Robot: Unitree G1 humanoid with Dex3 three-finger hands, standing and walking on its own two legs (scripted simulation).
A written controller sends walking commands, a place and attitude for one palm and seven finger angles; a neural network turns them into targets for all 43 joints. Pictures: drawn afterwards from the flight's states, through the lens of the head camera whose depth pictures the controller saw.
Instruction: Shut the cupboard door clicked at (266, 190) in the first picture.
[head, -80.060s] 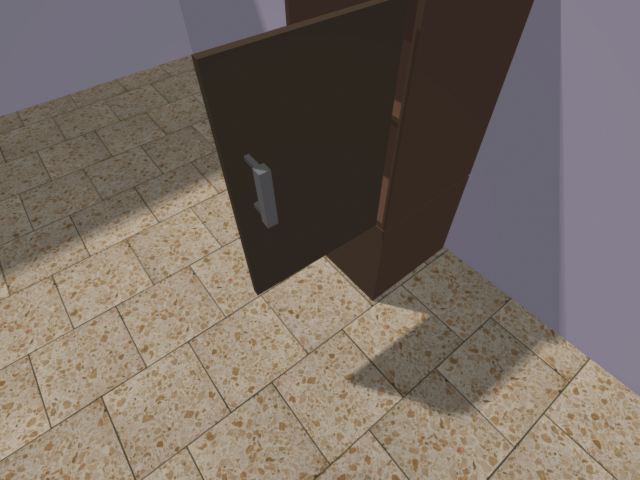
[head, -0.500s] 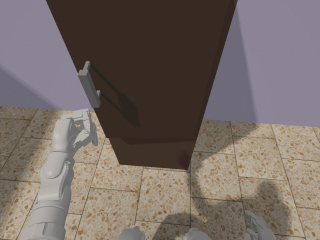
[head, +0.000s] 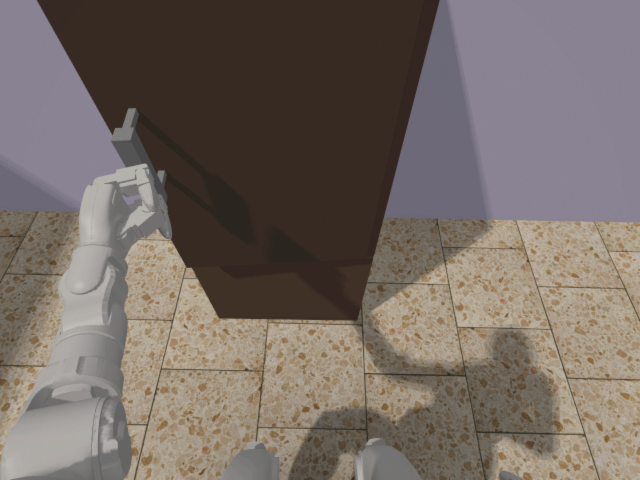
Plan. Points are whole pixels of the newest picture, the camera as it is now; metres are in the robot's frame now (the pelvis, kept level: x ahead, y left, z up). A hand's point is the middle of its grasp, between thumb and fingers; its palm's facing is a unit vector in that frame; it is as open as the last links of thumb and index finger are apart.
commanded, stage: bring the fist close to the handle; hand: left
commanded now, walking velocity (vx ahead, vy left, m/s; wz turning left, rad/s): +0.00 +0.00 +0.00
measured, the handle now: (145, 160) +0.52 +0.24 +0.07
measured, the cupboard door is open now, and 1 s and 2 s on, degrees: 5 0 0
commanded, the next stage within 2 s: push the door shut along its arc in 0.20 s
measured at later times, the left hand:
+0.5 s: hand (150, 211) +0.43 +0.21 +0.08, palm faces +0.02 -1.00 -0.02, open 3.1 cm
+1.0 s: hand (155, 181) +0.47 +0.21 +0.08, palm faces -0.13 -0.99 -0.02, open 3.1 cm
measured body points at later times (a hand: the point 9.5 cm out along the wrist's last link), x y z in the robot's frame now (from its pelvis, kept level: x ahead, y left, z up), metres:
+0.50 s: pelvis +0.00 +0.01 +0.00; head +0.08 +0.02 +0.44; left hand +0.42 +0.26 +0.08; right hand +0.10 -0.25 -0.11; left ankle +0.02 +0.13 -0.67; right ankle +0.03 -0.11 -0.67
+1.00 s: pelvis -0.02 +0.01 -0.02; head +0.10 +0.03 +0.41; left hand +0.48 +0.26 +0.08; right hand +0.01 -0.26 -0.13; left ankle +0.02 +0.13 -0.67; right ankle +0.03 -0.11 -0.67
